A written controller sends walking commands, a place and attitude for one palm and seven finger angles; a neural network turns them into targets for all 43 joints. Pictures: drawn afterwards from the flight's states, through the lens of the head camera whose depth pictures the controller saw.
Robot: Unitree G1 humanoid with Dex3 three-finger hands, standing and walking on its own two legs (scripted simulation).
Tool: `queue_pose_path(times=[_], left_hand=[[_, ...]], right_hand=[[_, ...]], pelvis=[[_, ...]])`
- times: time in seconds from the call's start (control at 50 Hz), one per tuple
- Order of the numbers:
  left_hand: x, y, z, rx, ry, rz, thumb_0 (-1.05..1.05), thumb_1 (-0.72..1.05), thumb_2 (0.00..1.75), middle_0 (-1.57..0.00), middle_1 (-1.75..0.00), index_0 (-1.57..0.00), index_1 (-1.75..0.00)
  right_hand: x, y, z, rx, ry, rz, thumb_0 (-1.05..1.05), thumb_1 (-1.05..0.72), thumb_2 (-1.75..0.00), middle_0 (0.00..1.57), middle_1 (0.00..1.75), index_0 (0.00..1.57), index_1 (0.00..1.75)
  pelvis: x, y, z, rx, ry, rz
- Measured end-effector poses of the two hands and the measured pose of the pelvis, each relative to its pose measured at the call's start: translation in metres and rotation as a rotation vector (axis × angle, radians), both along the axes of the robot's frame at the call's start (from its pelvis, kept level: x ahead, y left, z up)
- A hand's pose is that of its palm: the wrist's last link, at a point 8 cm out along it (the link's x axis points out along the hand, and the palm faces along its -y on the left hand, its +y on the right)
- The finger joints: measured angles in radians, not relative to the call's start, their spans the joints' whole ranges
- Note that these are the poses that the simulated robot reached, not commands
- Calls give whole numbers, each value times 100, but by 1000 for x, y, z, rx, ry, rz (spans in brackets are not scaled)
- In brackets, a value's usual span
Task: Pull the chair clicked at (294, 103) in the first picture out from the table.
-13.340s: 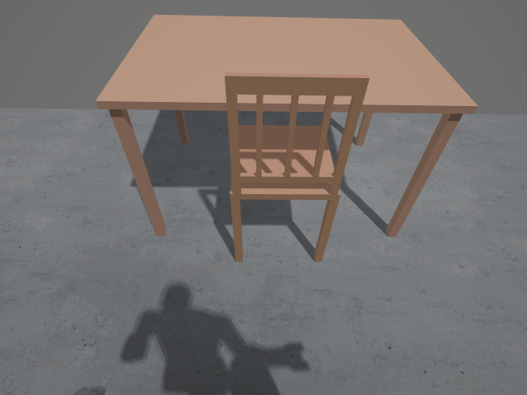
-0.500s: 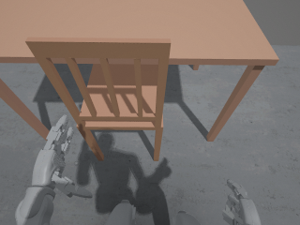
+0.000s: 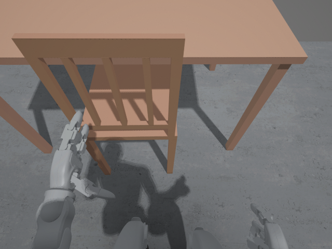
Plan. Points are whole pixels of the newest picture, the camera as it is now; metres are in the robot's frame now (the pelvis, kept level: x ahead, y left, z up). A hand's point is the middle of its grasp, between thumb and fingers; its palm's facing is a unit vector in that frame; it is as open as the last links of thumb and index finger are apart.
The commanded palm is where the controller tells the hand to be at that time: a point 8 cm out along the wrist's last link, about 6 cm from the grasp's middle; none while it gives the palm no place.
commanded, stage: aim the fingers beside a spindle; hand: left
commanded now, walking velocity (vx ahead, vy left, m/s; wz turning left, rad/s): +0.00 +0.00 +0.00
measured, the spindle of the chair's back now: (117, 96) +0.53 +0.17 +0.00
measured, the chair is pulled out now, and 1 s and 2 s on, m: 0.00 0.00 0.00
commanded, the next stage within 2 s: none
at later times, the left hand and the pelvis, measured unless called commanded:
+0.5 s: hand (115, 151) +0.34 +0.14 +0.01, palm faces +0.00 -1.00 -0.02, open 16.9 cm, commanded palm +0.33 +0.20 +0.01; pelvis -0.01 +0.01 -0.01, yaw -1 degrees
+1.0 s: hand (117, 140) +0.37 +0.14 +0.01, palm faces +0.06 -1.00 -0.04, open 16.9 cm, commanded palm +0.35 +0.19 +0.01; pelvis -0.01 +0.01 -0.02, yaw -2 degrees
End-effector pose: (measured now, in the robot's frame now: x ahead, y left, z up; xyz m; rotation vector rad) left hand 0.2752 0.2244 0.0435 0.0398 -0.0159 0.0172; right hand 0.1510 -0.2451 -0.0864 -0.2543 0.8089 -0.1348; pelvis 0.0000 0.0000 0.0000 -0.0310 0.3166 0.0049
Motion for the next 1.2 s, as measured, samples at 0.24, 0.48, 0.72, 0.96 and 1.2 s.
queue_pose_path(times=[0.24,0.48,0.72,0.96,1.2], left_hand=[[18,-13,-16,-8,25,8,-1,-50,30,-6,-8,-6,-8],[44,-28,-26,-16,29,-22,-1,-50,30,-5,-8,-6,-8],[73,-27,-28,-2,-32,19,-1,-50,30,-6,-8,-6,-8],[71,-36,-37,-15,3,24,-1,-50,30,-6,-8,-7,-8],[73,-44,-47,-22,58,-24,-1,-50,30,-5,-8,-6,-8]], right_hand=[[-12,7,-11,19,41,-4,1,-90,-90,21,29,20,30],[-34,4,-25,16,126,-27,1,-90,-90,21,29,20,30],[-50,0,-37,10,199,-49,1,-90,-90,21,29,20,30],[-55,3,-40,35,232,-73,1,-90,-90,21,29,20,30],[-46,2,-39,27,223,-49,0,-90,-90,21,29,20,30]], pelvis=[[-8,3,-7,2,13,-8],[-12,5,-13,-2,34,-10],[-12,6,-21,-3,61,-15],[-9,7,-20,5,67,-29],[-12,5,-21,-2,67,-14]])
